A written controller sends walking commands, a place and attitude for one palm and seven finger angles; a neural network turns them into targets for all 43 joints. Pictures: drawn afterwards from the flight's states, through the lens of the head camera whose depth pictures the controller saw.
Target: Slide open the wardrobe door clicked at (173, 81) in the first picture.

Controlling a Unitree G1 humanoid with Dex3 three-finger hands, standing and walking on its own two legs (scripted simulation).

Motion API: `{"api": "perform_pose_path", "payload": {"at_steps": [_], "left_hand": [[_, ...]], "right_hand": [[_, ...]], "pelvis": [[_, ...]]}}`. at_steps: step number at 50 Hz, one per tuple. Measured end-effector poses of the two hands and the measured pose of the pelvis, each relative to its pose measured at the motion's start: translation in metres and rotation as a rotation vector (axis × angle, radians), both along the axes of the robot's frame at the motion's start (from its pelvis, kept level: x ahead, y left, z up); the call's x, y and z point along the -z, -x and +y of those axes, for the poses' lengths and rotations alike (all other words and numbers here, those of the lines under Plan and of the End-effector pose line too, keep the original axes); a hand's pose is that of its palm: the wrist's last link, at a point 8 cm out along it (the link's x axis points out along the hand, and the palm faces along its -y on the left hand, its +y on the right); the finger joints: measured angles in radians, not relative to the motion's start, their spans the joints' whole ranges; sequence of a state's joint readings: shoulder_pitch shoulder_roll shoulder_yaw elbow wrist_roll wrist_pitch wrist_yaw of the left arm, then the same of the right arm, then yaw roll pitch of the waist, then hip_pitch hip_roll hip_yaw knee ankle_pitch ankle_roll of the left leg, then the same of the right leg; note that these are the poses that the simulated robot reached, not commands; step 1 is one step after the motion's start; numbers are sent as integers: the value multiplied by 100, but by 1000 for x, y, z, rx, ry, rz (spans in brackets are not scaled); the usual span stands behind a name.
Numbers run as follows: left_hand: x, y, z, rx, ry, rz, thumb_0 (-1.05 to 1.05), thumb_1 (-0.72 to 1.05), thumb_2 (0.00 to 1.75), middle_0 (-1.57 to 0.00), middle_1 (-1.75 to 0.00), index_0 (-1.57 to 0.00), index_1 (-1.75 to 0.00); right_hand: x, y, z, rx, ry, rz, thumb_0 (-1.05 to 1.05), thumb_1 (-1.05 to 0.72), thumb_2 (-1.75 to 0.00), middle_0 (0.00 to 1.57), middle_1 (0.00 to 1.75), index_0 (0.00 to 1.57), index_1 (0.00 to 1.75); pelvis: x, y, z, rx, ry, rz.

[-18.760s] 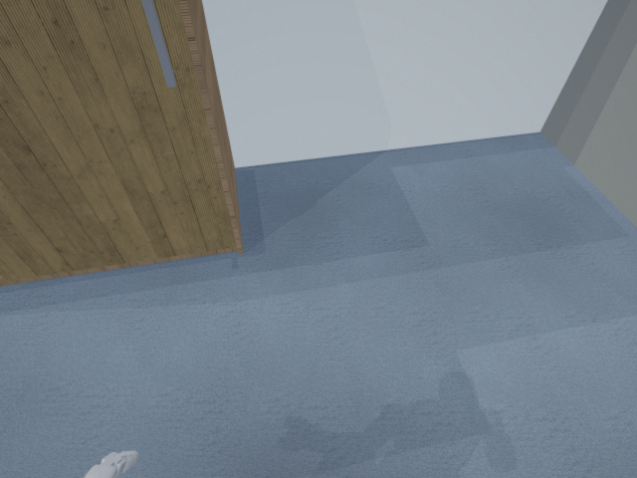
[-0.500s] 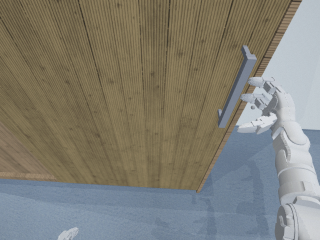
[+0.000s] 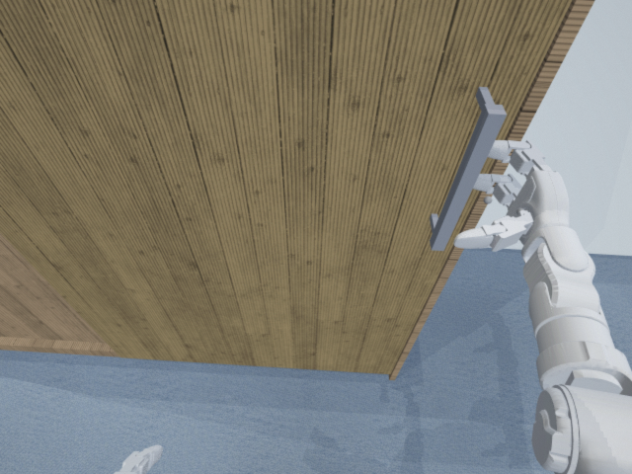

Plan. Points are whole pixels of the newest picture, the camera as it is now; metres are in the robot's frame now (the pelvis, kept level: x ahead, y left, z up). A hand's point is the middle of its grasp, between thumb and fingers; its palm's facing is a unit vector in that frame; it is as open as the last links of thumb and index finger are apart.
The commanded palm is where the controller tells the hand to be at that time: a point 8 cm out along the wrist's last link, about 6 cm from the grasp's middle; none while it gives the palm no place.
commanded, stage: feel for the door with the fingertips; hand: right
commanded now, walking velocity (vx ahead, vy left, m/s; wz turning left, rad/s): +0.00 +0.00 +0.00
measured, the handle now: (457, 179) +0.49 -0.13 +0.13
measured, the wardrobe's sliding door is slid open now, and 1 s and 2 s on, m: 0.00 0.00 0.00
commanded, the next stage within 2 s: slide the fingers in behind the handle in 0.14 s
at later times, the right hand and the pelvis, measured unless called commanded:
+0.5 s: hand (485, 197) +0.45 -0.16 +0.13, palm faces -0.05 +1.00 +0.00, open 13.7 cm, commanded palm +0.42 -0.21 +0.14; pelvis -0.01 +0.00 +0.00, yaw +0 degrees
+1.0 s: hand (469, 201) +0.44 -0.14 +0.13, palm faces -0.05 +1.00 +0.00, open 14.0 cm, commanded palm +0.41 -0.18 +0.14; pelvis +0.00 +0.00 +0.00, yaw +0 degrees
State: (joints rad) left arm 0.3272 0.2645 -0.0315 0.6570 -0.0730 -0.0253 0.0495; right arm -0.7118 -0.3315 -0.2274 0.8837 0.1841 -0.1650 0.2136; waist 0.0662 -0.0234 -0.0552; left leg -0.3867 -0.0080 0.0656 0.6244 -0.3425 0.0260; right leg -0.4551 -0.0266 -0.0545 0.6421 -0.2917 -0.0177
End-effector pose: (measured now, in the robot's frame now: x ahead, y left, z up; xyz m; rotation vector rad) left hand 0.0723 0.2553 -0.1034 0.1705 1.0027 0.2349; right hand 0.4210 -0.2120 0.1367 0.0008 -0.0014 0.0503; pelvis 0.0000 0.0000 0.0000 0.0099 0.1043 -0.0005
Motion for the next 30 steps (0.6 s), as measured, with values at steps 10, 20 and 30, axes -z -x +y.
{"api": "perform_pose_path", "payload": {"at_steps": [10,20,30], "left_hand": [[4,18,3,-11,-10,47,0,90,90,-20,-30,-20,-30],[7,34,1,-15,-10,77,0,90,90,-20,-30,-20,-30],[5,35,1,-29,-4,56,0,90,90,-20,-30,-20,-30]], "right_hand": [[3,-6,2,6,5,-6,-1,50,-30,33,123,32,123],[2,-9,-1,4,2,0,-1,50,-30,36,125,36,125],[7,-5,6,-14,-5,-1,-1,50,-30,32,122,32,122]], "pelvis": [[2,2,-2,3,-2,14],[3,8,-2,4,-4,23],[3,8,-3,-8,-3,19]]}}
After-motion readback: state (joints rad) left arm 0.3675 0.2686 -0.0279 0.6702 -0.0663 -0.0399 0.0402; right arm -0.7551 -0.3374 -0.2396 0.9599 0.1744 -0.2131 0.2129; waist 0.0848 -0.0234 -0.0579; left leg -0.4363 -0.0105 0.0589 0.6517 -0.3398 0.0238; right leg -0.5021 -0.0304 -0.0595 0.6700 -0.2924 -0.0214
